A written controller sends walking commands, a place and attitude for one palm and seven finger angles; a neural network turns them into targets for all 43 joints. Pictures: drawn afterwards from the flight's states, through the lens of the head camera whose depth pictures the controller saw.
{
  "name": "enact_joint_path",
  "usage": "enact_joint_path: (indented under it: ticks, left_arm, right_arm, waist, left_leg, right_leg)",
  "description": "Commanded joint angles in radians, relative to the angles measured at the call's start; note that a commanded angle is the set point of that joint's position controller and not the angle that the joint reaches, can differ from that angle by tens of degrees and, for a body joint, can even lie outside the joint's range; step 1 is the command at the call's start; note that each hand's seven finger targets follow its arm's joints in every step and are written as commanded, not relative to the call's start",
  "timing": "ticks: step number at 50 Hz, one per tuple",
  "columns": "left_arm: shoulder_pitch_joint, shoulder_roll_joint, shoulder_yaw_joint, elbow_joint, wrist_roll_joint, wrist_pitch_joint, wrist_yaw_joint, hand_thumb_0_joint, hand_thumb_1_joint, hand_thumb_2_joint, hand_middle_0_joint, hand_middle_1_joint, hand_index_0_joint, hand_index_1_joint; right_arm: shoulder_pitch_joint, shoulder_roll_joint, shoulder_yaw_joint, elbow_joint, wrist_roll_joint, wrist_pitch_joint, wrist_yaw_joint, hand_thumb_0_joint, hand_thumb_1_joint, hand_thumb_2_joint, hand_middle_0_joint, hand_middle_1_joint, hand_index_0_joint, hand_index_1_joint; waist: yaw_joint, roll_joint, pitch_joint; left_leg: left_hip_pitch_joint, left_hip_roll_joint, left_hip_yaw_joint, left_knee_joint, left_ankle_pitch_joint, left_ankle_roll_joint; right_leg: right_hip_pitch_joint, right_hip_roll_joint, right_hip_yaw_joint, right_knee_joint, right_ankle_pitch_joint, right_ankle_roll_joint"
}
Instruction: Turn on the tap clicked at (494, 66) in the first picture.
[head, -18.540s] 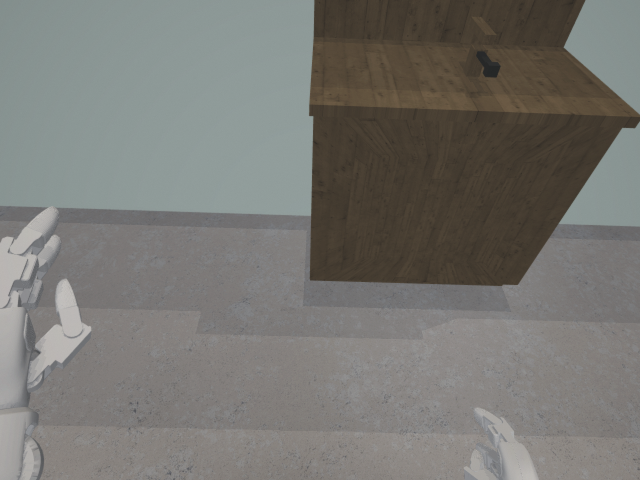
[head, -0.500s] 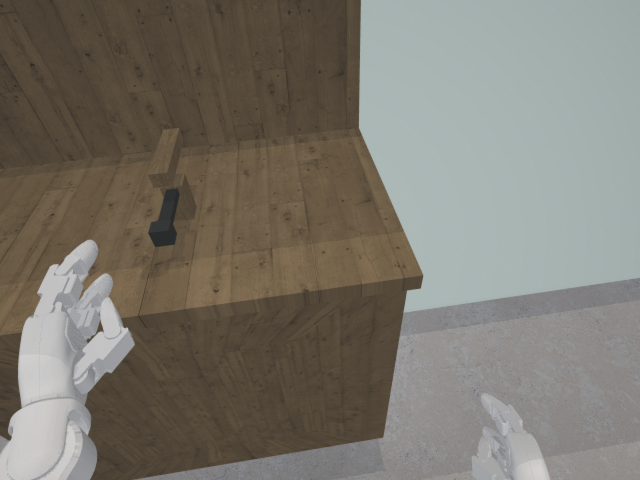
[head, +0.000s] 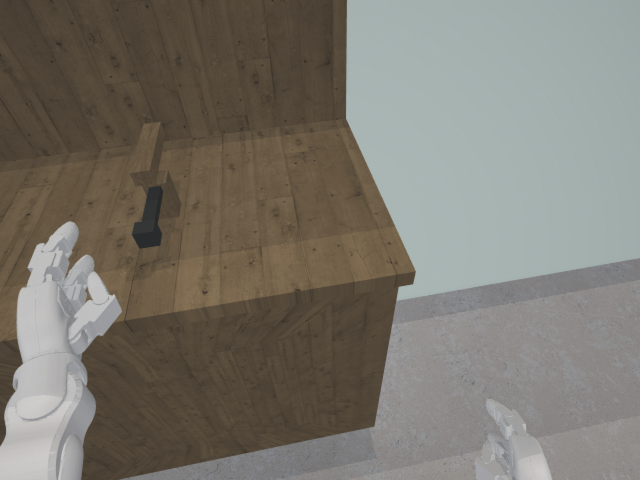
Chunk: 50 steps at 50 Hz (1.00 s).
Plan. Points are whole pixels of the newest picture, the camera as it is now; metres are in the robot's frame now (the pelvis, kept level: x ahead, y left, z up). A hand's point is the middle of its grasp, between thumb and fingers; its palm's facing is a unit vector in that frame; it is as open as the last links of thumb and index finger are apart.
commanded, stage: reach beside the lever's end, fingers flat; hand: left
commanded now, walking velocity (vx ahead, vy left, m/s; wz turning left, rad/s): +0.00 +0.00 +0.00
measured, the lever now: (147, 234) +0.39 +0.29 +0.11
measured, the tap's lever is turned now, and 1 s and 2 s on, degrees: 0 0 0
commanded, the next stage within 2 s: push the lever round in 1.36 s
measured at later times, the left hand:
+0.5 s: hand (109, 270) +0.31 +0.30 +0.12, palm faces +0.51 -0.85 -0.09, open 7.7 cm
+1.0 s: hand (121, 249) +0.36 +0.32 +0.10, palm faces +0.51 -0.86 -0.10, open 7.8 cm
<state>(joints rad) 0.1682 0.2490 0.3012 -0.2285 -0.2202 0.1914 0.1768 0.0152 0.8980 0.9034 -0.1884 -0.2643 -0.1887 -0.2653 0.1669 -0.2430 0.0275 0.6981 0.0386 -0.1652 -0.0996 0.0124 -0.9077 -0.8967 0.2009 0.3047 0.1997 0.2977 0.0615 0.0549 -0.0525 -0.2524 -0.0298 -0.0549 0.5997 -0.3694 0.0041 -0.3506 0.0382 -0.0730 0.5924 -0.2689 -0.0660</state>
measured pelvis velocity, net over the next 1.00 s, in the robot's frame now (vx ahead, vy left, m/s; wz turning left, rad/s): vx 0.01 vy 0.02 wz -0.02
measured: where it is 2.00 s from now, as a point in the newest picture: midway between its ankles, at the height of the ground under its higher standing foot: outside the picture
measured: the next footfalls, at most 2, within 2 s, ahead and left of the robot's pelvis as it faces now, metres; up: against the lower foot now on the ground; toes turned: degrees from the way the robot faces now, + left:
none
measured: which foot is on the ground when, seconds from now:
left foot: down 0.00-1.00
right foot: down 0.00-1.00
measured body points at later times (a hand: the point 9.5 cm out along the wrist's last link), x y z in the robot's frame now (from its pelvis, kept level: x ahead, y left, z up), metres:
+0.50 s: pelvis +0.01 +0.01 +0.00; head +0.02 +0.00 +0.45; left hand +0.28 +0.35 +0.13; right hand +0.18 -0.23 -0.10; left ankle -0.03 +0.12 -0.73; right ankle +0.03 -0.07 -0.73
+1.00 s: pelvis +0.01 +0.02 +0.00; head +0.04 +0.01 +0.45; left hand +0.33 +0.36 +0.11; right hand +0.14 -0.23 -0.11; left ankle -0.03 +0.12 -0.73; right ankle +0.03 -0.07 -0.73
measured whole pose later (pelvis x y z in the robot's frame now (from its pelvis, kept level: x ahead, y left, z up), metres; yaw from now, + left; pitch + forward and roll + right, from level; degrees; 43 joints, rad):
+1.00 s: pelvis +0.01 +0.02 +0.00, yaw -1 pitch +7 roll -1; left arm -0.23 0.34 0.43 0.38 -0.15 -0.03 0.11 0.02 0.90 0.90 -0.15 -0.15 -0.15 -0.15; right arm 0.24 -0.25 0.00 0.72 0.03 -0.10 -0.09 0.01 -0.91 -0.90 0.20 0.30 0.20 0.30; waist 0.01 0.04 -0.07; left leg -0.35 -0.04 -0.03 0.62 -0.38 0.03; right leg -0.44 0.03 -0.05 0.59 -0.26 -0.04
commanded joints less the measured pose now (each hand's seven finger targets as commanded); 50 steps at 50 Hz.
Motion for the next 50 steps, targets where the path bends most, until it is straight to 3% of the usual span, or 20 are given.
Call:
enact_joint_path:
  ticks: [1, 6, 8, 12, 13, 15, 18, 21, 23, 26, 28, 31, 33, 36, 38, 41, 43, 46, 48, 50]
  left_arm:
    - [-0.208, 0.192, 0.100, -0.173, 0.008, -0.095, -0.009, 0.000, 0.900, 0.900, -0.181, -0.243, -0.181, -0.243]
    - [-0.271, 0.195, 0.094, -0.122, 0.013, -0.118, -0.018, 0.000, 0.900, 0.900, -0.177, -0.230, -0.177, -0.230]
    - [-0.301, 0.237, 0.134, -0.088, 0.017, -0.127, -0.017, 0.000, 0.900, 0.900, -0.175, -0.225, -0.175, -0.225]
    - [-0.340, 0.246, 0.139, -0.029, 0.014, -0.134, -0.032, 0.000, 0.900, 0.900, -0.172, -0.215, -0.172, -0.215]
    - [-0.367, 0.266, 0.156, -0.008, 0.019, -0.135, -0.031, 0.000, 0.900, 0.900, -0.171, -0.212, -0.171, -0.212]
    - [-0.383, 0.253, 0.147, 0.016, 0.016, -0.147, -0.039, 0.000, 0.900, 0.900, -0.169, -0.208, -0.169, -0.208]
    - [-0.448, 0.273, 0.152, 0.058, 0.020, -0.163, -0.050, 0.000, 0.900, 0.900, -0.167, -0.200, -0.167, -0.200]
    - [-0.505, 0.280, 0.147, 0.135, 0.018, -0.169, -0.062, 0.000, 0.900, 0.900, -0.164, -0.193, -0.164, -0.193]
    - [-0.543, 0.302, 0.160, 0.151, 0.031, -0.179, -0.062, 0.000, 0.900, 0.900, -0.162, -0.187, -0.162, -0.187]
    - [-0.510, 0.309, 0.171, 0.191, 0.031, -0.197, -0.066, 0.000, 0.900, 0.900, -0.160, -0.180, -0.160, -0.180]
    - [-0.529, 0.332, 0.194, 0.223, 0.034, -0.206, -0.068, 0.000, 0.900, 0.900, -0.158, -0.175, -0.158, -0.175]
    - [-0.567, 0.312, 0.170, 0.248, 0.035, -0.223, -0.070, 0.000, 0.900, 0.900, -0.156, -0.167, -0.156, -0.167]
    - [-0.607, 0.335, 0.183, 0.255, 0.046, -0.238, -0.066, 0.000, 0.900, 0.900, -0.154, -0.163, -0.154, -0.163]
    - [-0.604, 0.313, 0.159, 0.249, 0.051, -0.262, -0.065, 0.000, 0.900, 0.900, -0.152, -0.155, -0.152, -0.155]
    - [-0.613, 0.331, 0.176, 0.291, 0.057, -0.266, -0.060, 0.000, 0.900, 0.900, -0.150, -0.150, -0.150, -0.150]
    - [-0.638, 0.313, 0.155, 0.325, 0.057, -0.273, -0.063, 0.000, 0.900, 0.900, -0.150, -0.150, -0.150, -0.150]
    - [-0.672, 0.351, 0.187, 0.338, 0.065, -0.282, -0.056, 0.000, 0.900, 0.900, -0.150, -0.150, -0.150, -0.150]
    - [-0.689, 0.362, 0.190, 0.373, 0.069, -0.295, -0.058, 0.000, 0.900, 0.900, -0.150, -0.150, -0.150, -0.150]
    - [-0.706, 0.382, 0.213, 0.403, 0.075, -0.308, -0.058, 0.000, 0.900, 0.900, -0.150, -0.150, -0.150, -0.150]
    - [-0.695, 0.359, 0.190, 0.399, 0.073, -0.321, -0.065, 0.000, 0.900, 0.900, -0.150, -0.150, -0.150, -0.150]
  right_arm:
    - [-0.117, -0.104, -0.037, -0.158, -0.003, -0.050, -0.011, 0.000, -0.900, -0.900, 0.200, 0.300, 0.200, 0.300]
    - [-0.109, -0.109, -0.040, -0.154, -0.004, -0.049, -0.014, 0.000, -0.900, -0.900, 0.200, 0.300, 0.200, 0.300]
    - [-0.110, -0.112, -0.041, -0.145, -0.002, -0.048, -0.018, 0.000, -0.900, -0.900, 0.200, 0.300, 0.200, 0.300]
    - [-0.103, -0.116, -0.042, -0.147, -0.002, -0.039, -0.019, 0.000, -0.900, -0.900, 0.200, 0.300, 0.200, 0.300]
    - [-0.109, -0.115, -0.041, -0.139, 0.001, -0.036, -0.021, 0.000, -0.900, -0.900, 0.200, 0.300, 0.200, 0.300]
    - [-0.098, -0.117, -0.046, -0.143, -0.002, -0.036, -0.021, 0.000, -0.900, -0.900, 0.200, 0.300, 0.200, 0.300]
    - [-0.092, -0.121, -0.044, -0.134, 0.001, -0.036, -0.024, 0.000, -0.900, -0.900, 0.200, 0.300, 0.200, 0.300]
    - [-0.079, -0.131, -0.048, -0.128, 0.001, -0.031, -0.028, 0.000, -0.900, -0.900, 0.200, 0.300, 0.200, 0.300]
    - [-0.075, -0.128, -0.048, -0.125, 0.001, -0.029, -0.028, 0.000, -0.900, -0.900, 0.200, 0.300, 0.200, 0.300]
    - [-0.050, -0.133, -0.056, -0.130, -0.003, -0.025, -0.021, 0.000, -0.900, -0.900, 0.200, 0.300, 0.200, 0.300]
    - [-0.043, -0.134, -0.056, -0.125, -0.001, -0.016, -0.020, 0.000, -0.900, -0.900, 0.200, 0.300, 0.200, 0.300]
    - [-0.024, -0.137, -0.060, -0.128, -0.001, -0.012, -0.016, 0.000, -0.900, -0.900, 0.200, 0.300, 0.200, 0.300]
    - [-0.018, -0.137, -0.060, -0.120, -0.002, -0.007, -0.016, 0.000, -0.900, -0.900, 0.200, 0.300, 0.200, 0.300]
    - [0.000, -0.139, -0.067, -0.126, -0.006, -0.006, -0.009, 0.000, -0.900, -0.900, 0.200, 0.300, 0.200, 0.300]
    - [0.006, -0.142, -0.067, -0.115, -0.005, 0.001, -0.010, 0.000, -0.900, -0.900, 0.200, 0.300, 0.200, 0.300]
    - [0.020, -0.143, -0.070, -0.116, -0.005, 0.009, -0.007, 0.000, -0.900, -0.900, 0.200, 0.300, 0.200, 0.300]
    - [0.023, -0.144, -0.071, -0.107, -0.007, 0.015, -0.010, 0.000, -0.900, -0.900, 0.200, 0.300, 0.200, 0.300]
    - [0.041, -0.147, -0.073, -0.109, -0.010, 0.026, -0.005, 0.000, -0.900, -0.900, 0.200, 0.300, 0.200, 0.300]
    - [0.044, -0.146, -0.073, -0.100, -0.009, 0.032, -0.005, 0.000, -0.900, -0.900, 0.200, 0.300, 0.200, 0.300]
    - [0.053, -0.144, -0.076, -0.111, -0.011, 0.035, 0.001, 0.000, -0.900, -0.900, 0.200, 0.300, 0.200, 0.300]
  waist:
    - [-0.003, -0.029, -0.155]
    - [-0.012, -0.021, -0.156]
    - [-0.010, -0.040, -0.150]
    - [-0.012, -0.031, -0.172]
    - [-0.013, 0.000, -0.157]
    - [-0.017, -0.027, -0.180]
    - [-0.024, 0.006, -0.170]
    - [-0.039, -0.046, -0.185]
    - [-0.033, 0.015, -0.185]
    - [-0.023, -0.003, -0.233]
    - [-0.022, 0.009, -0.219]
    - [-0.036, -0.019, -0.226]
    - [-0.036, 0.029, -0.223]
    - [-0.041, 0.020, -0.262]
    - [-0.045, 0.009, -0.232]
    - [-0.050, 0.000, -0.242]
    - [-0.046, 0.029, -0.243]
    - [-0.054, -0.004, -0.268]
    - [-0.053, 0.032, -0.253]
    - [-0.051, 0.011, -0.281]
  left_leg:
    - [-0.086, 0.003, 0.023, -0.080, 0.263, 0.012]
    - [-0.083, 0.004, 0.023, -0.081, 0.269, 0.010]
    - [-0.089, 0.006, 0.020, -0.085, 0.263, 0.010]
    - [-0.099, 0.003, 0.025, -0.083, 0.268, 0.011]
    - [-0.099, 0.003, 0.025, -0.083, 0.258, 0.011]
    - [-0.091, 0.005, 0.026, -0.082, 0.280, 0.011]
    - [-0.089, 0.006, 0.020, -0.082, 0.271, 0.007]
    - [-0.108, 0.005, 0.023, -0.076, 0.251, 0.015]
    - [-0.095, 0.007, 0.020, -0.081, 0.259, 0.007]
    - [-0.087, 0.009, 0.020, -0.075, 0.328, 0.000]
    - [-0.094, 0.011, 0.021, -0.073, 0.340, -0.002]
    - [-0.092, 0.015, 0.017, -0.073, 0.345, -0.008]
    - [-0.083, 0.015, 0.014, -0.071, 0.362, -0.013]
    - [-0.067, 0.017, 0.014, -0.065, 0.403, -0.020]
    - [-0.083, 0.020, 0.008, -0.064, 0.397, -0.021]
    - [-0.087, 0.020, 0.010, -0.064, 0.392, -0.024]
    - [-0.088, 0.020, 0.007, -0.062, 0.392, -0.026]
    - [-0.099, 0.020, 0.010, -0.056, 0.410, -0.025]
    - [-0.104, 0.019, 0.014, -0.052, 0.394, -0.020]
    - [-0.101, 0.021, 0.013, -0.053, 0.409, -0.022]
  right_leg:
    - [0.201, -0.053, 0.065, -0.085, 0.186, 0.051]
    - [0.187, -0.052, 0.061, -0.082, 0.191, 0.049]
    - [0.188, -0.050, 0.059, -0.084, 0.182, 0.047]
    - [0.198, -0.053, 0.065, -0.080, 0.196, 0.048]
    - [0.186, -0.052, 0.066, -0.084, 0.179, 0.045]
    - [0.195, -0.050, 0.062, -0.079, 0.206, 0.046]
    - [0.171, -0.047, 0.058, -0.078, 0.189, 0.041]
    - [0.171, -0.048, 0.064, -0.080, 0.182, 0.047]
    - [0.160, -0.047, 0.059, -0.077, 0.178, 0.039]
    - [0.188, -0.043, 0.054, -0.057, 0.252, 0.036]
    - [0.182, -0.042, 0.052, -0.056, 0.264, 0.036]
    - [0.164, -0.037, 0.044, -0.051, 0.258, 0.036]
    - [0.155, -0.035, 0.043, -0.049, 0.258, 0.031]
    - [0.163, -0.032, 0.041, -0.039, 0.288, 0.031]
    - [0.145, -0.030, 0.036, -0.040, 0.271, 0.031]
    - [0.139, -0.028, 0.035, -0.038, 0.268, 0.031]
    - [0.138, -0.029, 0.039, -0.038, 0.262, 0.028]
    - [0.150, -0.027, 0.039, -0.031, 0.290, 0.030]
    - [0.138, -0.027, 0.044, -0.034, 0.279, 0.029]
    - [0.154, -0.025, 0.042, -0.029, 0.292, 0.029]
